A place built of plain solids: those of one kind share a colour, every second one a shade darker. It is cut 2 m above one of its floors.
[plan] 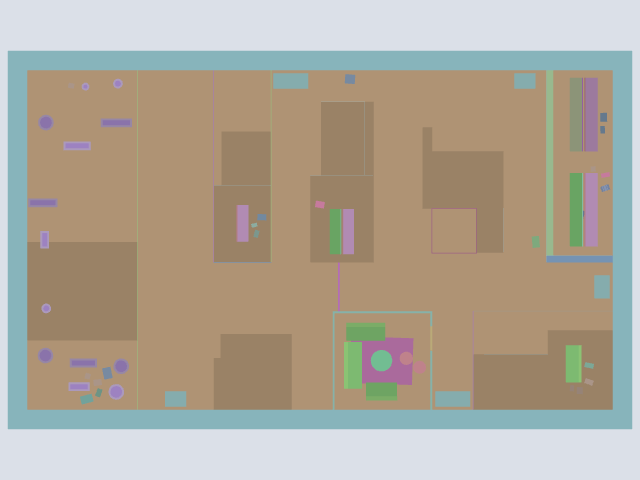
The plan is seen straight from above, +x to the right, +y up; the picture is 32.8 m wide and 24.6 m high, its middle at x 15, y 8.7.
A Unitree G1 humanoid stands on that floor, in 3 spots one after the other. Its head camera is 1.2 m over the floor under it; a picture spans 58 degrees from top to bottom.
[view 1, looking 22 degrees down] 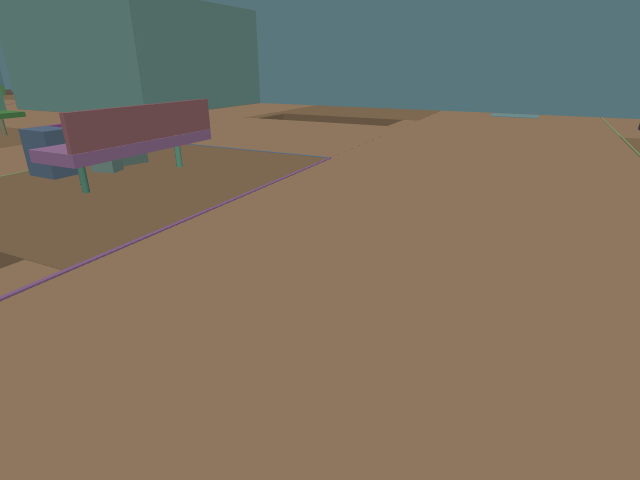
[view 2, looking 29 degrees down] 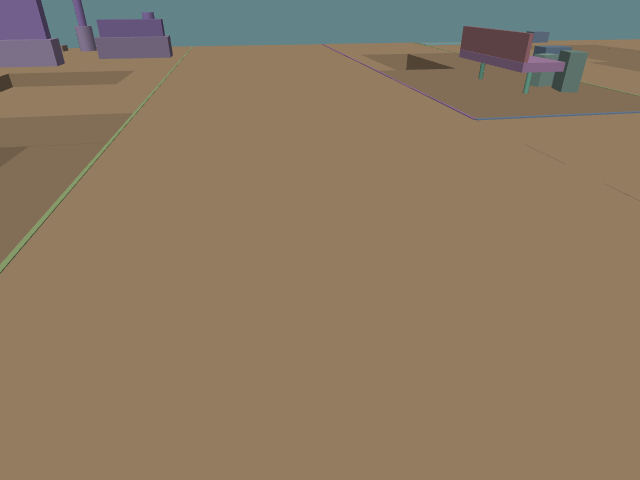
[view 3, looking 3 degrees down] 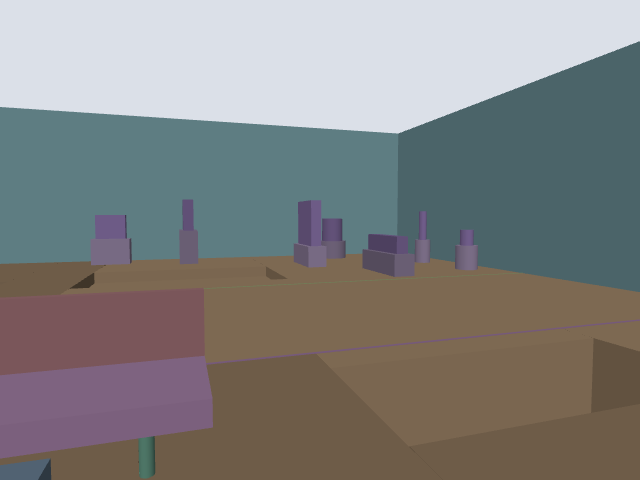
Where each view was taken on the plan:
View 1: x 7.05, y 12.99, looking -64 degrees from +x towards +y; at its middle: floor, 3.20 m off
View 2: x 6.93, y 2.94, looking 80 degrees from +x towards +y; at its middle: floor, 2.48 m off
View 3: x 13.13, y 10.38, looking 162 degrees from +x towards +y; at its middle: plant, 10.50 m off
